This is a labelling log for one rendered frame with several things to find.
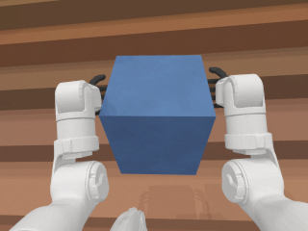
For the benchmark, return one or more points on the robot left hand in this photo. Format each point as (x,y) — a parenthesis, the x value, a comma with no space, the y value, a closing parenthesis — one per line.
(94,81)

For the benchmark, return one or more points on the robot left upper arm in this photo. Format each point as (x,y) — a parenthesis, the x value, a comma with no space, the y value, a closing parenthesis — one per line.
(76,189)

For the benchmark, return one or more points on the robot left thigh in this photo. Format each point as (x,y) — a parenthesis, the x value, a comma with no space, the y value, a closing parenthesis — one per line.
(132,220)

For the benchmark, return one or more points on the robot right hand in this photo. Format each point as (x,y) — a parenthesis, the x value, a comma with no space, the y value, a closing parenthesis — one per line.
(222,74)

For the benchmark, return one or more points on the robot right upper arm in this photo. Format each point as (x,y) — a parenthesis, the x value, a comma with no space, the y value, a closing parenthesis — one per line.
(256,185)

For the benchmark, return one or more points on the right robot forearm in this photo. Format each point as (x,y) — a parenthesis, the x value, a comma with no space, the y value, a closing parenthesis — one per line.
(243,100)

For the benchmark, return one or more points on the carton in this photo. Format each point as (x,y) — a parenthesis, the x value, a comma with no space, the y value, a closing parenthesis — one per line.
(158,113)

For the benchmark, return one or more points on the left robot forearm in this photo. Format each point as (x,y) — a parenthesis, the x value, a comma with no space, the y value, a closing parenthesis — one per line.
(76,103)

